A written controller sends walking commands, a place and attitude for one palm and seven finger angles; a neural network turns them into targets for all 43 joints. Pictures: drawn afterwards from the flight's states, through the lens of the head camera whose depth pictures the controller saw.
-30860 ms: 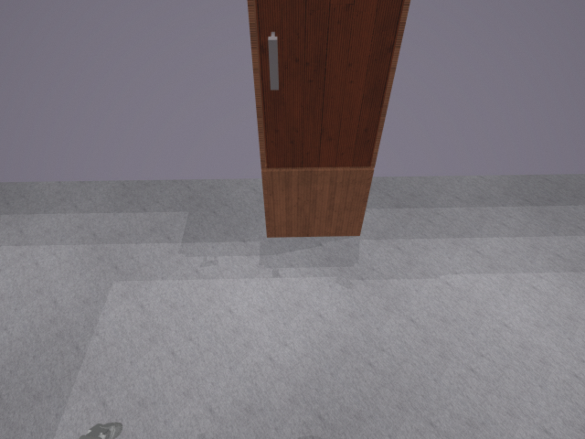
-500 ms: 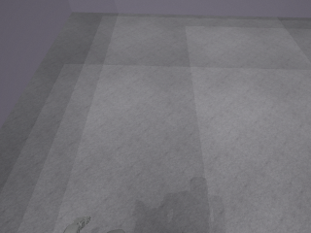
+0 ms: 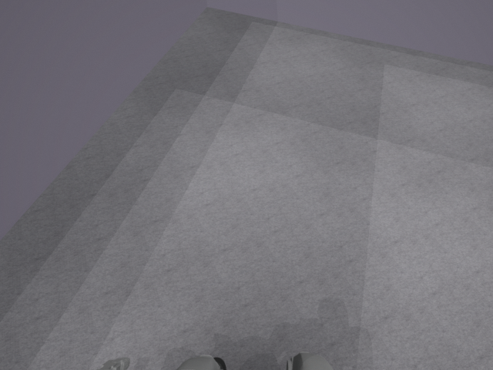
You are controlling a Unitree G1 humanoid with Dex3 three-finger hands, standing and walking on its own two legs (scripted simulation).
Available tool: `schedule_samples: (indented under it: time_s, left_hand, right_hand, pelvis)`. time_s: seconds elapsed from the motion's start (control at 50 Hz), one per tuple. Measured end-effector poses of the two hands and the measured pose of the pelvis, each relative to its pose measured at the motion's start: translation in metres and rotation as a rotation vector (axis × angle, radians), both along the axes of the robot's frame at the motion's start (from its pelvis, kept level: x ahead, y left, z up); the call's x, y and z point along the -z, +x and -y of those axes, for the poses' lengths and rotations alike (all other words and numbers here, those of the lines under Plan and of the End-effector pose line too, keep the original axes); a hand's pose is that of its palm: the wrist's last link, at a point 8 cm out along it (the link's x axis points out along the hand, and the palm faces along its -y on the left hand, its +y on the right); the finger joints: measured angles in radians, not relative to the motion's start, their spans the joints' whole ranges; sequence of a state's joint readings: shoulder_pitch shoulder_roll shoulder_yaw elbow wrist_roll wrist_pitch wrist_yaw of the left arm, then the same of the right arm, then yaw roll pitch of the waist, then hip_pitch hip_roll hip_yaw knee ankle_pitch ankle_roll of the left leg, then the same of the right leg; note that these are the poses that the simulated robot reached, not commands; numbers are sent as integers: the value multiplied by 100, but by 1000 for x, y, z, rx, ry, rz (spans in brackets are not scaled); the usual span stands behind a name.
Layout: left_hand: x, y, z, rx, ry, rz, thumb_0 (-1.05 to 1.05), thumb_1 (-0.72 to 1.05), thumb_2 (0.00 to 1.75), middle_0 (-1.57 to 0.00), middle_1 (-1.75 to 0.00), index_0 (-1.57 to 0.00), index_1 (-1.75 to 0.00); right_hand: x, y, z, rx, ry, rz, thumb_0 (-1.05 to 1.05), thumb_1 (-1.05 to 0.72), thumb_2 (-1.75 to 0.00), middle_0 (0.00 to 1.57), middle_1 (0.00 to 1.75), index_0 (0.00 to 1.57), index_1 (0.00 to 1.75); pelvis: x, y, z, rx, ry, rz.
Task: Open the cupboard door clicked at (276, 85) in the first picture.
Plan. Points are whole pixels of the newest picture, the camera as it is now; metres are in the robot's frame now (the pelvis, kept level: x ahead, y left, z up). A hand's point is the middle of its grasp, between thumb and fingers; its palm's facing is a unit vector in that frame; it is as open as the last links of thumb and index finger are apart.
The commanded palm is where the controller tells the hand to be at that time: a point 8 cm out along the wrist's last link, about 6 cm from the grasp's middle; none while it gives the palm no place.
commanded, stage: turn to face it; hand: left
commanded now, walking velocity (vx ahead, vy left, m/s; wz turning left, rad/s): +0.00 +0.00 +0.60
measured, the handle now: out of the picture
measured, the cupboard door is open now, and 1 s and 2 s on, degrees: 44 44 44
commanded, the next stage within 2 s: none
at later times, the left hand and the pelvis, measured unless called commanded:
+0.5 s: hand out of the picture +0.02 +0.14 -0.18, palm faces +0.36 -0.91 -0.22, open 7.4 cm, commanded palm none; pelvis +0.04 -0.06 -0.01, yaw +20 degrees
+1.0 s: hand out of the picture +0.02 +0.10 -0.14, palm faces +0.60 -0.75 -0.29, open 7.4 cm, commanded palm none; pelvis +0.07 -0.11 +0.00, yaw +38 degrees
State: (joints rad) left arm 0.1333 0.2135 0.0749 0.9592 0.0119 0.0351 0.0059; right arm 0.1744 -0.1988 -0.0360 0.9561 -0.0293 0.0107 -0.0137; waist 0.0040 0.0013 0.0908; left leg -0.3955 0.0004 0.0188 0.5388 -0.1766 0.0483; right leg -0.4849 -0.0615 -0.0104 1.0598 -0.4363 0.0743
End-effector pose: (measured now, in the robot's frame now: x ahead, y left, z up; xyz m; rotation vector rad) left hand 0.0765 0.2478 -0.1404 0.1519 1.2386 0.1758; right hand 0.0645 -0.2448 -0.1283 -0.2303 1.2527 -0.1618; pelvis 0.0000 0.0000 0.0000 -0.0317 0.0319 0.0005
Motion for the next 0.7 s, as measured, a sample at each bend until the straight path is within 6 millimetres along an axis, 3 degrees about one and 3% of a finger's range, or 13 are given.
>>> schedule_samples:
  time_s: [0.08, 0.18, 0.32, 0.44, 0.54, 0.6, 0.7]
  left_hand:
    - [-12, 10, 6, -29, 35, 35, 1, 91, 90, -20, -30, -20, -30]
    - [-19, 13, 22, -73, 91, 95, 1, 91, 90, -20, -30, -20, -30]
    - [-26, -23, 53, -175, 83, 32, 0, 91, 90, -20, -30, -20, -30]
    - [-12, -60, 67, -278, 25, -18, 1, 91, 90, -20, -30, -20, -30]
    - [14, -95, 58, -377, -3, -72, 1, 90, 90, -20, -30, -20, -30]
    - [13, -101, 51, -419, 16, -86, 1, 91, 90, -20, -30, -20, -30]
    - [-5, -92, 46, -465, 52, -22, 1, 91, 90, -20, -30, -20, -30]
  right_hand:
    - [2, 18, 13, -32, 22, 2, 1, -91, -90, 20, 30, 20, 30]
    - [15, 43, 43, -65, 44, 0, 1, -90, -90, 20, 30, 20, 30]
    - [5, 93, 69, -158, 26, 3, 1, -91, -90, 20, 29, 20, 30]
    - [-6, 144, 51, -295, 9, 37, 1, -91, -90, 20, 29, 20, 30]
    - [-3, 183, 19, -413, -9, 123, 1, -91, -90, 20, 29, 20, 30]
    - [-7, 188, 9, -461, -9, 130, 1, -91, -90, 20, 29, 20, 30]
    - [-6, 185, 7, -503, 6, 88, 1, -91, -90, 20, 29, 20, 30]
  pelvis:
    - [-3, 7, 16, -48, -4, -5]
    - [6, 17, 48, -116, 27, -13]
    - [-4, 31, 65, -223, 61, 3]
    - [-3, 38, 66, -311, 77, 5]
    - [14, 39, 56, -388, 57, 6]
    - [12, 39, 60, -416, 50, 10]
    - [3, 42, 70, -469, 35, 11]
